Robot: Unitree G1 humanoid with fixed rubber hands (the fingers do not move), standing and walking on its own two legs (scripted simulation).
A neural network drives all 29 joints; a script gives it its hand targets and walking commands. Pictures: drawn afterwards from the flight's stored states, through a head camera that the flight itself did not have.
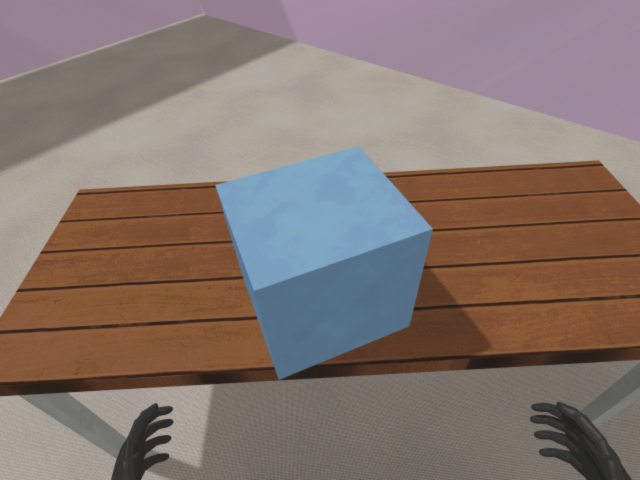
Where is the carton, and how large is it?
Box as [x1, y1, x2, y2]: [215, 146, 432, 379]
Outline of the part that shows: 358,146 215,185 243,278 279,379 409,325 432,228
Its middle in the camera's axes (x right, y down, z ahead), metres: +0.00 +0.03 +0.70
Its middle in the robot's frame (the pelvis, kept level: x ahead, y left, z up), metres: +0.51 +0.02 -0.06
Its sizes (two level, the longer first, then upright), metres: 0.271 0.242 0.270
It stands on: a table, 0.58 m high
